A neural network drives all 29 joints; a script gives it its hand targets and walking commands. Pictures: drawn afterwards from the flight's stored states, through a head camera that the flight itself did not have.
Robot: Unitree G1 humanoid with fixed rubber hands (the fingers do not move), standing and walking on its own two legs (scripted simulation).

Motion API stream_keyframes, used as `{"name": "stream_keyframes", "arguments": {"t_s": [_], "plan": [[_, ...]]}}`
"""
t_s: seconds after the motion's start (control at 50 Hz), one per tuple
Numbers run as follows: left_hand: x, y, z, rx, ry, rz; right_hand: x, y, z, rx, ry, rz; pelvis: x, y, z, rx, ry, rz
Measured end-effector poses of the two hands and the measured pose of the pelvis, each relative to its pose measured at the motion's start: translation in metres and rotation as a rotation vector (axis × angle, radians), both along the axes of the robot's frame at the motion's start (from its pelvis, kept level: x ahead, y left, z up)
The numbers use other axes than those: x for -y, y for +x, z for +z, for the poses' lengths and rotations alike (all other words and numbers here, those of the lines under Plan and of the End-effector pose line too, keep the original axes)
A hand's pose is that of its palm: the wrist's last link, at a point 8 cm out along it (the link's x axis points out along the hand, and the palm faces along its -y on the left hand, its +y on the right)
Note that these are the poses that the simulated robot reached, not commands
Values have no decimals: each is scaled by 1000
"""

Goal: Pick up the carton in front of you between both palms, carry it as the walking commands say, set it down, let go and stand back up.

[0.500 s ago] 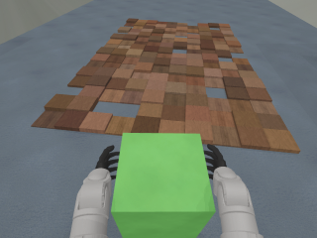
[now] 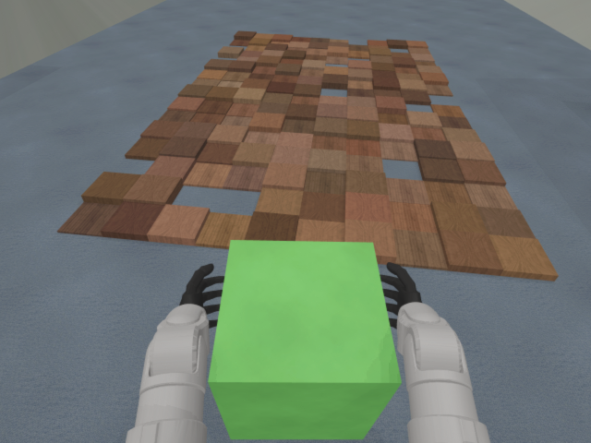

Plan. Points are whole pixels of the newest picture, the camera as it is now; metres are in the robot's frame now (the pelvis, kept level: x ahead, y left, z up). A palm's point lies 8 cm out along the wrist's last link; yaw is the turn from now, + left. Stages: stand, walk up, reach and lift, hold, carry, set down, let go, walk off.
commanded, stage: hold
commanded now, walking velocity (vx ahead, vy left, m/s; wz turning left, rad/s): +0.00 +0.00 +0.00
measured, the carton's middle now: (299, 344) +0.29 +0.00 -0.02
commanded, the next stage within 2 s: carry in 0.22 s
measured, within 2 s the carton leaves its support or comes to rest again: neither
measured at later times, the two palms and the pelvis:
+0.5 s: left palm (220, 275) +0.34 +0.12 +0.08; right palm (425, 280) +0.34 -0.18 +0.07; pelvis +0.06 -0.02 +0.00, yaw +0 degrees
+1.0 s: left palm (235, 173) +0.59 +0.12 +0.09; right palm (391, 180) +0.56 -0.18 +0.09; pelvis +0.31 -0.01 +0.00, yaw -3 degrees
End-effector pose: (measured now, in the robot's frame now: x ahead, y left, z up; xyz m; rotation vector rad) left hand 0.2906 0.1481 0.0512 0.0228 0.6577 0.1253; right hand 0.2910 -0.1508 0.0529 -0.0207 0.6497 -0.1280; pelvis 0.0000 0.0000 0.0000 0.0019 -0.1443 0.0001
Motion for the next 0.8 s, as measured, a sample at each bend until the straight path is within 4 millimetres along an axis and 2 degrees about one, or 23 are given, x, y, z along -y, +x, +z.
{"name": "stream_keyframes", "arguments": {"t_s": [0.2,0.28,0.4,0.48,0.54,0.66,0.74,0.8], "plan": [[0,1,-1,-5,13,-9,0,2,-1,-5,-11,8,0,6,1,-4,0,0],[1,5,-1,-2,14,-7,1,5,-1,-2,-4,5,1,11,-1,-68,3,-12],[16,26,12,40,3,-7,16,21,7,40,23,-22,12,30,-6,-148,0,-41],[31,46,22,30,-10,-6,31,38,16,30,32,-37,21,53,-5,-190,5,-8],[32,62,28,-7,-11,5,32,58,25,-7,41,-31,22,73,2,-217,25,-5],[14,105,38,-6,-39,45,14,107,36,-6,65,-35,13,126,1,-241,32,-10],[0,142,27,4,-67,52,0,143,29,5,46,-33,1,169,-14,-230,34,-37],[1,170,24,-55,-66,32,0,162,23,-53,54,-61,-5,195,-10,-232,25,-59]]}}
